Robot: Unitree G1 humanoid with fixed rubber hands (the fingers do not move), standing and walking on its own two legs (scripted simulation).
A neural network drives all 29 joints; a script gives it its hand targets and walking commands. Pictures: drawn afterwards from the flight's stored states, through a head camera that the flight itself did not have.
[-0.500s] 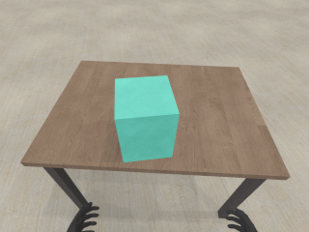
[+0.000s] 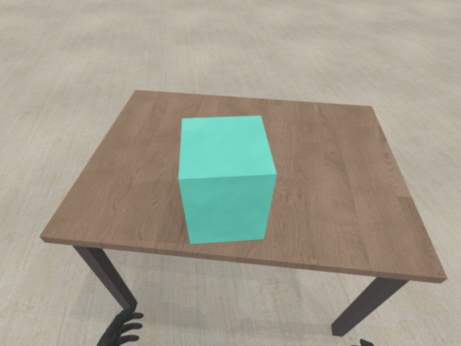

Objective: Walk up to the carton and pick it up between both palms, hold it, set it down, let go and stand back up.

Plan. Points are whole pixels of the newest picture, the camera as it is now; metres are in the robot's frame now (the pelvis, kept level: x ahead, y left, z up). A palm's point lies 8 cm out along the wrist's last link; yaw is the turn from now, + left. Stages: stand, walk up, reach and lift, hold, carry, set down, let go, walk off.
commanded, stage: stand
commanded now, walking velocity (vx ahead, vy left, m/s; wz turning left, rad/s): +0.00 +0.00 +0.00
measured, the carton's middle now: (224, 181) +0.50 +0.05 -0.02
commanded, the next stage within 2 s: none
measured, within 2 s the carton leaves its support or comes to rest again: neither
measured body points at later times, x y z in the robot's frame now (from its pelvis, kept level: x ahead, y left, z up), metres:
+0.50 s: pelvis +0.00 +0.00 +0.00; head +0.00 +0.01 +0.45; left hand -0.01 +0.25 -0.15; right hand +0.07 -0.24 -0.14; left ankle +0.02 +0.14 -0.74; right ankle -0.05 -0.11 -0.74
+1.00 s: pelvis +0.00 -0.01 +0.00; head +0.00 +0.00 +0.45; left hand -0.07 +0.21 -0.16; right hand +0.03 -0.22 -0.16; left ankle +0.02 +0.14 -0.74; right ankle -0.05 -0.11 -0.74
